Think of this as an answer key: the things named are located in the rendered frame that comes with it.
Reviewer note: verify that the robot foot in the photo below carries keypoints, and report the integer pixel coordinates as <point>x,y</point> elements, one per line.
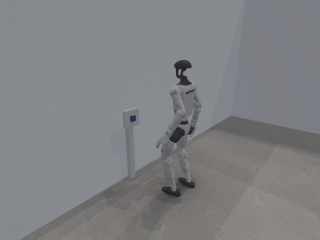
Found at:
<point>169,191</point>
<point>190,184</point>

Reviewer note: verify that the robot right upper arm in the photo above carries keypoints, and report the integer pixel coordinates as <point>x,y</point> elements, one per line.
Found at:
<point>197,99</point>

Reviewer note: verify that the left robot forearm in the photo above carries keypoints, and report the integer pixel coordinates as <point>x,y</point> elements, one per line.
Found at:
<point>176,121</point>

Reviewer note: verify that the robot left upper arm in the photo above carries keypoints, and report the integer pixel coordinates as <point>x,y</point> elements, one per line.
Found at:
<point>175,93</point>

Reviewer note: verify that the right robot forearm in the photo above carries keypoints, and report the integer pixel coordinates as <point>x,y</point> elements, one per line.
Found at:
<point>195,116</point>

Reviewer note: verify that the button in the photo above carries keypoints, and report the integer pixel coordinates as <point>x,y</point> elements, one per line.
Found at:
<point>132,118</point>

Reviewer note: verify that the robot left foot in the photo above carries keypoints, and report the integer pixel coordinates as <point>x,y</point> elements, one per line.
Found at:
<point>169,191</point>

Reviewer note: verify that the robot left hand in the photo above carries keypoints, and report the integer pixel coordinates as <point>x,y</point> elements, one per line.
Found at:
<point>164,140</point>

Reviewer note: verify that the panel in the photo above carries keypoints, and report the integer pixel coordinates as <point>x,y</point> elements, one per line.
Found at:
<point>129,136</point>

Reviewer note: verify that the robot right hand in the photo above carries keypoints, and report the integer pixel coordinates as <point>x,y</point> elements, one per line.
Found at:
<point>194,128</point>

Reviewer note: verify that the robot right foot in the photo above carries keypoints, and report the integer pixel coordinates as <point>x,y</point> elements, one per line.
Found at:
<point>190,184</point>

